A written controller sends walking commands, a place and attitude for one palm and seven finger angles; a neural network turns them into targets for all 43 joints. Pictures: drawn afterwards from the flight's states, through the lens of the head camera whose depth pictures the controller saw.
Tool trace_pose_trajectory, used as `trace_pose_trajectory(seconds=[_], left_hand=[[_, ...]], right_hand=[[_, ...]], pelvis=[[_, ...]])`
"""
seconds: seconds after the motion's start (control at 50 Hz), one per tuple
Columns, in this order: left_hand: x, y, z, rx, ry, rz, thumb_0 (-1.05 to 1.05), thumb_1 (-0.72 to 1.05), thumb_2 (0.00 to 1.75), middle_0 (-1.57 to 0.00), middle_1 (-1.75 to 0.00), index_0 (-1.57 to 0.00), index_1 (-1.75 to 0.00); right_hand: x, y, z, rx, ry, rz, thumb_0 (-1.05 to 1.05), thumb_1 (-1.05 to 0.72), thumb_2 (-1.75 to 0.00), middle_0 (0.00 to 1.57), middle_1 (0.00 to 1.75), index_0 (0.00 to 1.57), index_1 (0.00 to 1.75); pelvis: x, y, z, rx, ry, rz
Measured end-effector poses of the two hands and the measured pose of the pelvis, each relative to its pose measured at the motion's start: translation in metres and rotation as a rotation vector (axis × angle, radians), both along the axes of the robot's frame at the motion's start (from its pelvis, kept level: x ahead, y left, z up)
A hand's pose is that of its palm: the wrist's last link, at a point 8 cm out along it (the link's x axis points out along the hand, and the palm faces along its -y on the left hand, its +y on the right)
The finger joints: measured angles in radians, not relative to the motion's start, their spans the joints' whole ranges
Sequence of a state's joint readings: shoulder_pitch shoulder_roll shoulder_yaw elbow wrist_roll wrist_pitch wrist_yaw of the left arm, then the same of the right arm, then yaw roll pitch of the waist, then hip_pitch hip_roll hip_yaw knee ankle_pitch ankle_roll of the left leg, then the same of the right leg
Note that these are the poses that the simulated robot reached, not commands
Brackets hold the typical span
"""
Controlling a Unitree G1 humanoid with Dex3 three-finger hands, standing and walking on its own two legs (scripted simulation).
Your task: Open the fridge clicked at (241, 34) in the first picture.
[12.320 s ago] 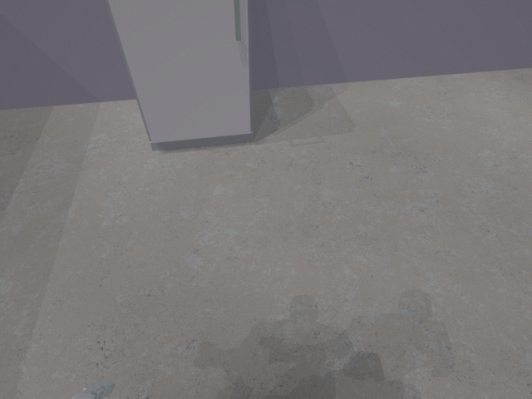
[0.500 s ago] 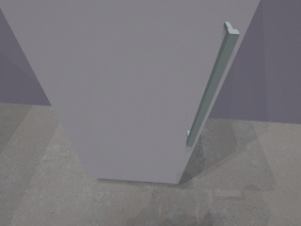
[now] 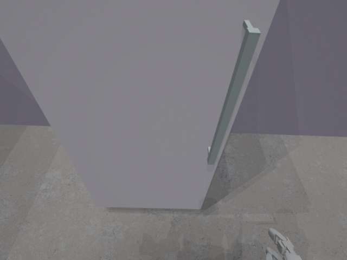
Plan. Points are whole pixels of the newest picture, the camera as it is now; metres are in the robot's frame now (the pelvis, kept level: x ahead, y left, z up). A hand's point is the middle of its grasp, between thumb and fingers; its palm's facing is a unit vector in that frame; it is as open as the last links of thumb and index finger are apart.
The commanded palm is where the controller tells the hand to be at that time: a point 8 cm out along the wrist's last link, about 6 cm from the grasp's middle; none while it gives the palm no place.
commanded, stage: raise the hand to about handle height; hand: right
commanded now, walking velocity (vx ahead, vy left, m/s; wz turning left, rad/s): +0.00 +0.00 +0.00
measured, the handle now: (224, 110) +0.47 -0.11 +0.10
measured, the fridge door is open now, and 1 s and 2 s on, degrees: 0 0 0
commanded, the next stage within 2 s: move the hooked fingers beside the handle in 1.96 s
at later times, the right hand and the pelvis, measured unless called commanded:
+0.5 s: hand (273, 252) +0.16 -0.20 -0.03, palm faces -0.02 +1.00 -0.05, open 9.8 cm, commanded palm +0.15 -0.26 -0.02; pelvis -0.04 +0.00 -0.09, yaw -2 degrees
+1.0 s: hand (296, 229) +0.20 -0.25 +0.01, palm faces +0.01 +1.00 -0.06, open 12.8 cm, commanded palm +0.18 -0.31 +0.02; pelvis -0.03 -0.02 -0.06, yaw -1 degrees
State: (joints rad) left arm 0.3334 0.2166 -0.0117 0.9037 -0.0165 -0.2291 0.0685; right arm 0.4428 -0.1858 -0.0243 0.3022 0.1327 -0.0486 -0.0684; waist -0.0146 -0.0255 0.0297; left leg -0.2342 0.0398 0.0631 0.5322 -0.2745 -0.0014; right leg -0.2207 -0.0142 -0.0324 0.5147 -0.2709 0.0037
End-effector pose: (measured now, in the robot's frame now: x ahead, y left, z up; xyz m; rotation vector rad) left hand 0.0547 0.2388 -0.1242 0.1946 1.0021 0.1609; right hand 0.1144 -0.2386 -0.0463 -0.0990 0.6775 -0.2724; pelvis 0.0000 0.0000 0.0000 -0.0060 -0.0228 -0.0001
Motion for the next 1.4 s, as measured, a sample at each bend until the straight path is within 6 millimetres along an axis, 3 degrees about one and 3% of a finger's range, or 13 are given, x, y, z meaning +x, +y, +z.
trace_pose_trajectory(seconds=[0.06,0.12,0.2,0.3,0.4,0.52,0.62,0.72,0.9,1.14,1.26,1.4], left_hand=[[0.043,0.011,0.017,0.035,-0.215,-0.053,0.02,0.91,0.89,-0.2,-0.3,-0.21,-0.3],[0.082,0.019,0.035,0.072,-0.4,-0.104,0.01,0.91,0.89,-0.2,-0.3,-0.21,-0.3],[0.123,0.023,0.046,0.11,-0.574,-0.171,0.01,0.91,0.89,-0.2,-0.3,-0.2,-0.3],[0.148,0.005,0.04,0.108,-0.636,-0.219,0.01,0.9,0.9,-0.2,-0.3,-0.2,-0.3],[0.139,-0.028,0.013,0.052,-0.561,-0.265,0.01,0.9,0.9,-0.2,-0.3,-0.2,-0.3],[0.098,-0.054,-0.022,-0.031,-0.407,-0.236,0.01,0.9,0.89,-0.21,-0.3,-0.21,-0.3],[0.062,-0.05,-0.028,-0.042,-0.328,-0.155,0.01,0.9,0.89,-0.21,-0.3,-0.21,-0.3],[0.046,-0.03,-0.02,0.011,-0.304,-0.111,0.02,0.9,0.89,-0.21,-0.3,-0.21,-0.3],[0.064,-0.005,0.006,0.111,-0.36,-0.113,0.02,0.9,0.89,-0.21,-0.3,-0.21,-0.3],[0.102,-0.031,0.026,0.054,-0.447,-0.18,0.01,0.9,0.89,-0.21,-0.3,-0.21,-0.3],[0.102,-0.037,0.024,0.031,-0.427,-0.195,0.01,0.9,0.89,-0.21,-0.3,-0.21,-0.3],[0.091,-0.026,0.022,0.047,-0.381,-0.172,0.01,0.9,0.89,-0.21,-0.3,-0.21,-0.3]], right_hand=[[0.049,0.004,0.037,0.033,-0.359,0.082,0.02,-0.87,-0.87,0.21,0.34,0.21,0.34],[0.069,0.013,0.048,0.098,-0.636,0.206,0.01,-0.81,-0.85,0.21,0.37,0.21,0.38],[0.056,0.018,0.026,0.127,-0.748,0.362,0.01,-0.72,-0.81,0.21,0.43,0.22,0.43],[0.019,0.0,-0.013,0.157,-0.599,0.263,0.01,-0.59,-0.77,0.23,0.5,0.23,0.5],[0.007,-0.016,0.005,0.06,-0.633,0.228,0.01,-0.47,-0.72,0.24,0.57,0.24,0.58],[0.035,-0.022,0.023,0.07,-0.658,0.324,0.01,-0.33,-0.66,0.24,0.66,0.24,0.67],[0.052,-0.031,0.029,0.094,-0.587,0.327,0.01,-0.22,-0.61,0.25,0.74,0.25,0.74],[0.053,-0.043,0.042,0.066,-0.618,0.293,0.01,-0.1,-0.56,0.26,0.81,0.26,0.82],[0.06,-0.056,0.048,0.057,-0.637,0.297,0.0,0.11,-0.47,0.28,0.95,0.28,0.95],[0.078,-0.079,0.074,0.041,-0.657,0.274,-0.01,0.38,-0.35,0.3,1.12,0.3,1.13],[0.088,-0.089,0.085,0.042,-0.655,0.268,-0.01,0.46,-0.32,0.3,1.17,0.3,1.18],[0.102,-0.099,0.096,0.049,-0.659,0.265,-0.01,0.49,-0.31,0.3,1.19,0.31,1.19]], pelvis=[[-0.01,-0.001,-0.011,0.0,0.059,-0.014],[-0.02,0.0,-0.031,-0.005,0.125,0.003],[-0.029,0.0,-0.064,-0.011,0.183,0.017],[-0.034,0.0,-0.088,0.009,0.196,0.002],[-0.038,-0.001,-0.093,0.051,0.19,-0.023],[-0.044,-0.004,-0.088,0.072,0.194,-0.032],[-0.042,-0.01,-0.077,0.061,0.195,-0.017],[-0.037,-0.015,-0.07,0.053,0.191,-0.008],[-0.031,-0.02,-0.063,0.055,0.173,-0.01],[-0.022,-0.018,-0.05,0.055,0.14,-0.015],[-0.019,-0.016,-0.045,0.052,0.129,-0.017],[-0.017,-0.013,-0.04,0.047,0.121,-0.013]])
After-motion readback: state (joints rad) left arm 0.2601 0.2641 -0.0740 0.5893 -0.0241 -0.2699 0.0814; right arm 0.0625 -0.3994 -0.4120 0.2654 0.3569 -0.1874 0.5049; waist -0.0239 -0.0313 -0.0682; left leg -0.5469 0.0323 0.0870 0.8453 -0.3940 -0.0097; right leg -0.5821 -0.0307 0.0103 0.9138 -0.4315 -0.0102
